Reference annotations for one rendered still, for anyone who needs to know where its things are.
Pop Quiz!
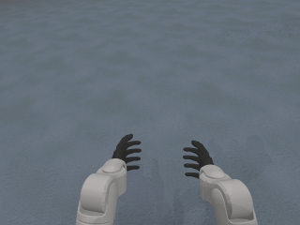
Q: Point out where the left robot hand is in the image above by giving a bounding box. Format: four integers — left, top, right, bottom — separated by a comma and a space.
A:
112, 134, 142, 171

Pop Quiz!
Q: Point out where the right robot hand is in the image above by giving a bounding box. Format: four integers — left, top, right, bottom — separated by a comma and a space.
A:
183, 140, 214, 179

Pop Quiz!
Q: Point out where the robot left forearm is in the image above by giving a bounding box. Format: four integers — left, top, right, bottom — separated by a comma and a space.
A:
75, 158, 128, 225

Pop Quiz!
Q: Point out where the robot right forearm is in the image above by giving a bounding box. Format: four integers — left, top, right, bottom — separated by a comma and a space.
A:
199, 164, 258, 225

